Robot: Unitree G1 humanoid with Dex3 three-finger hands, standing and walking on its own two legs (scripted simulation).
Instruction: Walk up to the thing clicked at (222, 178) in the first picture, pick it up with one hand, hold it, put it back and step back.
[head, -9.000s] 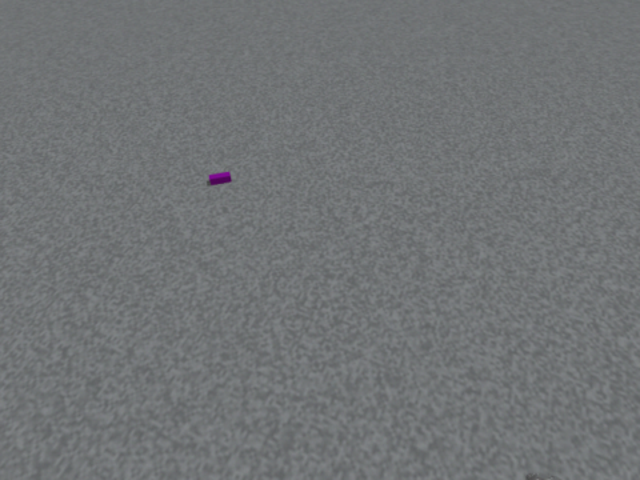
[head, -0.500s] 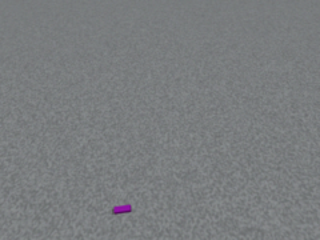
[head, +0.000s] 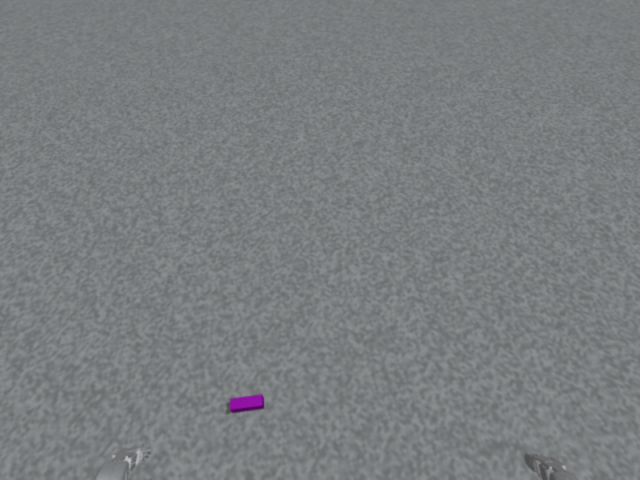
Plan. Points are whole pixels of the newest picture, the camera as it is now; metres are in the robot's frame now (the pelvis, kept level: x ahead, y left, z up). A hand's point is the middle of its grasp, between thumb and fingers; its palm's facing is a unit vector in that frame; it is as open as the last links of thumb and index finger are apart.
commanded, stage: rise first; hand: left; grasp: from above
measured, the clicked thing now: (247, 403) +0.38 +0.25 -0.76
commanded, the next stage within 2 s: none
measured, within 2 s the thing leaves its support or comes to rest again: neither
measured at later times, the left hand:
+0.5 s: hand out of the picture +0.13 +0.26 -0.22, palm faces -0.15 -0.87 -0.46, open 12.1 cm
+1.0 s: hand (182, 462) +0.18 +0.29 -0.38, palm faces -0.42 -0.56 -0.71, open 12.2 cm
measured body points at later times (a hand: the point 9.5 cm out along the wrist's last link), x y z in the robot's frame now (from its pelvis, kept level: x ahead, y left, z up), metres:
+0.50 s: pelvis -0.01 +0.01 -0.08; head +0.08 +0.02 +0.36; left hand +0.14 +0.31 -0.19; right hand +0.12 -0.26 -0.18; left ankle +0.01 +0.13 -0.74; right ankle -0.02 -0.13 -0.74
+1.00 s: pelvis -0.05 +0.00 -0.23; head +0.12 +0.02 +0.18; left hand +0.20 +0.32 -0.34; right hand +0.16 -0.26 -0.34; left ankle +0.01 +0.13 -0.74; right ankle -0.02 -0.13 -0.74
